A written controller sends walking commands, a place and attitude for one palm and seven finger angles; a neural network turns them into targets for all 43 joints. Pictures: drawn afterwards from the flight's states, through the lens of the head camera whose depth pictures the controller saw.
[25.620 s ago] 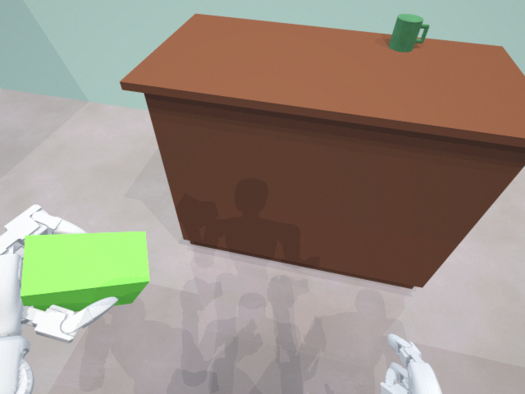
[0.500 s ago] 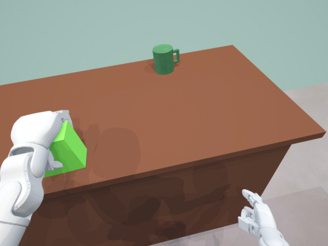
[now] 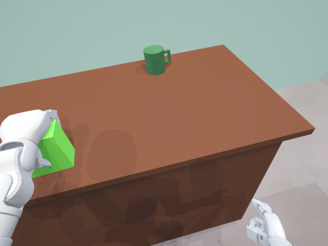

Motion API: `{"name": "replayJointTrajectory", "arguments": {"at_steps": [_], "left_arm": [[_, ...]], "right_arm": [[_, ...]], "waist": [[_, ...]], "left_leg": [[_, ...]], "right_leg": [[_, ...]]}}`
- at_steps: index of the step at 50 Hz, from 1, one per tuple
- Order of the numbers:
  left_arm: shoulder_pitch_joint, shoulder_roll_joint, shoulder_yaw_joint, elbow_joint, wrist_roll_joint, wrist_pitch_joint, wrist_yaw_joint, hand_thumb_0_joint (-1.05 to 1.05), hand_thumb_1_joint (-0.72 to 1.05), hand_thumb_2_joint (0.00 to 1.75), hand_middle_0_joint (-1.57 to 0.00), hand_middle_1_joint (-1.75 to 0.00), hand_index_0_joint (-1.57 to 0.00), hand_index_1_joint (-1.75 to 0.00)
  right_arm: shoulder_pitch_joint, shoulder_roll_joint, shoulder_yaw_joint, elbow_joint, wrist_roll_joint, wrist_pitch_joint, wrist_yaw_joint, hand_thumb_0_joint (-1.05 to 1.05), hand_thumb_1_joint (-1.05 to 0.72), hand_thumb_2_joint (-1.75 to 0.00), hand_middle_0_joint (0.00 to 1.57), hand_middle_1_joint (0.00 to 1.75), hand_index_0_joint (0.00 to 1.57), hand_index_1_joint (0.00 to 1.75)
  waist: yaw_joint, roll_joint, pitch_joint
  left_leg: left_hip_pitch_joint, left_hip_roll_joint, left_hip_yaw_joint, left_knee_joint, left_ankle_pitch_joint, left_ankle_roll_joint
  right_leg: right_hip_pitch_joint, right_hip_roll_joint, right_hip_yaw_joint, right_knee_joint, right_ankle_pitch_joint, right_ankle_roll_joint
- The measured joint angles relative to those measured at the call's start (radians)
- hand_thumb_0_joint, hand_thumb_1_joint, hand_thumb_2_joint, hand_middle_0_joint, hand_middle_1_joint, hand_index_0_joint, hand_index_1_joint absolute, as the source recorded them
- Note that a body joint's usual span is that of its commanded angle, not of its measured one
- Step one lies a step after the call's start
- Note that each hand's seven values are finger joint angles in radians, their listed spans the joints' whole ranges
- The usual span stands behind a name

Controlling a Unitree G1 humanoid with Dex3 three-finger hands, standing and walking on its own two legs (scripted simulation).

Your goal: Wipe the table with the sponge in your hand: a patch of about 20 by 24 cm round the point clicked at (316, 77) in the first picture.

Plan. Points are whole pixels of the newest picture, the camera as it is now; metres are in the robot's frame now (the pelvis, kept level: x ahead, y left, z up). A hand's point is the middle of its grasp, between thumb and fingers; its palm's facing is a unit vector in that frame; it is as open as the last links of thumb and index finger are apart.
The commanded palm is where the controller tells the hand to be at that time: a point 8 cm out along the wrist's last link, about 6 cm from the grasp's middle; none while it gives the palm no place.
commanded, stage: wipe forward along the first lane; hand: left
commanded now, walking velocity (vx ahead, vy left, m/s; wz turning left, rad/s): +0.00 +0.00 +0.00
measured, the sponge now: (45, 154) +0.27 +0.34 +0.11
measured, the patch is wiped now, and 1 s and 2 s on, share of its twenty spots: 0.20 0.40 0.40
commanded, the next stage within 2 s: slide across to the middle lane in 1.64 s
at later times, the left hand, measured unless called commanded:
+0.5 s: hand (44, 128) +0.32 +0.35 +0.15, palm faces -0.08 +0.03 -1.00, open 10.1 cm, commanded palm +0.30 +0.34 +0.17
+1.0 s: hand (46, 115) +0.36 +0.37 +0.15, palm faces -0.15 +0.04 -0.99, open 10.1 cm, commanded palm +0.35 +0.37 +0.17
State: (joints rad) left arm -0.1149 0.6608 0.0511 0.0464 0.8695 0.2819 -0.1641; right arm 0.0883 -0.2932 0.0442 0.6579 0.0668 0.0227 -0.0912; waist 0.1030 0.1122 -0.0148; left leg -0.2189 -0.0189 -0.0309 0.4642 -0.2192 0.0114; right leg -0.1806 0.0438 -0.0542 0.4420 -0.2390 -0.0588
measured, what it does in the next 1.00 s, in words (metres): stands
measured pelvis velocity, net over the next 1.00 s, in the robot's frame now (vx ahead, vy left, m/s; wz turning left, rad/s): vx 0.00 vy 0.01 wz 0.00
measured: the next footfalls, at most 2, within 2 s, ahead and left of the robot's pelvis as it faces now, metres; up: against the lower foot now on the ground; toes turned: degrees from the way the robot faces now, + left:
none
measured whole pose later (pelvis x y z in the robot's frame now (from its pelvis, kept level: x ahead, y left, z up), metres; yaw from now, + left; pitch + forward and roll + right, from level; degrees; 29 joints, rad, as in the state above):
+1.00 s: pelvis +0.00 +0.01 -0.01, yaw +0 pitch +5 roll -1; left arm -0.60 0.75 0.05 0.73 0.97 0.05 -0.17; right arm 0.24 -0.32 0.00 0.67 0.09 0.11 -0.08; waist 0.02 0.09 -0.06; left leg -0.39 -0.02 -0.03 0.54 -0.23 0.02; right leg -0.34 0.05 -0.06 0.49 -0.24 -0.05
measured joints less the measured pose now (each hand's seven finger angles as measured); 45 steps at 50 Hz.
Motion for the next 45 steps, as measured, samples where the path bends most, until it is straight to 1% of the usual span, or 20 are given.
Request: {"name": "replayJointTrajectory", "arguments": {"at_steps": [4,9,27,38,45], "left_arm": [[-0.029,0.001,0.0,0.044,0.01,-0.025,-0.011,0.0,-0.5,1.04,-0.76,-1.32,-0.75,-1.31],[-0.063,0.008,0.01,0.101,0.01,-0.066,-0.01,0.0,-0.5,1.04,-0.76,-1.32,-0.75,-1.31],[-0.273,0.031,-0.007,0.383,0.053,-0.138,-0.011,0.01,-0.5,1.04,-0.77,-1.31,-0.75,-1.31],[-0.349,0.047,-0.002,0.507,0.068,-0.187,0.002,0.01,-0.51,1.05,-0.77,-1.31,-0.75,-1.31],[-0.43,0.07,0.001,0.612,0.084,-0.215,0.004,0.01,-0.52,1.06,-0.77,-1.31,-0.76,-1.31]], "right_arm": [[0.024,-0.005,-0.007,-0.005,0.0,0.0,-0.001,0.01,-0.91,-0.9,0.2,0.3,0.21,0.3],[0.046,-0.007,-0.013,-0.001,0.002,0.006,-0.003,0.01,-0.91,-0.9,0.2,0.3,0.21,0.3],[0.097,-0.018,-0.031,0.009,0.017,0.043,0.0,0.01,-0.91,-0.9,0.2,0.3,0.21,0.3],[0.13,-0.023,-0.043,0.014,0.02,0.071,0.006,0.01,-0.91,-0.89,0.2,0.3,0.21,0.3],[0.142,-0.022,-0.042,0.02,0.023,0.08,0.006,0.01,-0.91,-0.89,0.2,0.3,0.21,0.3]], "waist": [[-0.007,0.003,-0.003],[-0.012,0.002,-0.008],[-0.044,-0.005,-0.028],[-0.058,-0.007,-0.044],[-0.071,-0.016,-0.046]], "left_leg": [[-0.01,0.0,-0.005,0.006,-0.002,0.0],[-0.025,0.001,-0.007,0.017,-0.005,-0.001],[-0.092,0.0,-0.01,0.04,-0.002,0.003],[-0.129,0.001,-0.004,0.057,-0.009,0.008],[-0.154,0.001,-0.003,0.068,-0.011,0.01]], "right_leg": [[-0.007,0.0,-0.005,0.003,-0.002,-0.001],[-0.02,0.002,-0.007,0.011,-0.004,-0.001],[-0.084,0.0,-0.011,0.028,0.001,0.0],[-0.12,0.001,-0.005,0.04,0.0,0.005],[-0.143,0.001,-0.005,0.046,0.0,0.007]]}}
